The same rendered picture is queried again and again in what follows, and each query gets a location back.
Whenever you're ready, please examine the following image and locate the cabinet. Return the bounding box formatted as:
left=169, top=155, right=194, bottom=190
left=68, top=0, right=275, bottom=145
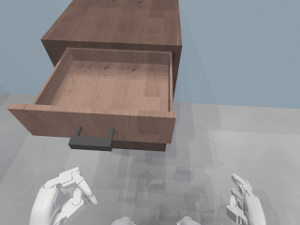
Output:
left=41, top=0, right=183, bottom=152

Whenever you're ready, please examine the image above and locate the right robot hand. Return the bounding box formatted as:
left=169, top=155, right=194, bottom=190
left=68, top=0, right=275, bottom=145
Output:
left=226, top=173, right=266, bottom=225

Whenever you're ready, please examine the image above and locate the drawer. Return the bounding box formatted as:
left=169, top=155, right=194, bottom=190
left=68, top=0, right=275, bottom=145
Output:
left=7, top=47, right=176, bottom=144

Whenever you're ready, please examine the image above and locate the handle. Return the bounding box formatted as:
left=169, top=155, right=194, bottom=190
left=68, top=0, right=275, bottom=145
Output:
left=68, top=126, right=114, bottom=152

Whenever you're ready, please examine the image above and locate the left robot hand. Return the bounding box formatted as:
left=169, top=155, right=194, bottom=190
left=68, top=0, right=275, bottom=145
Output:
left=28, top=167, right=98, bottom=225

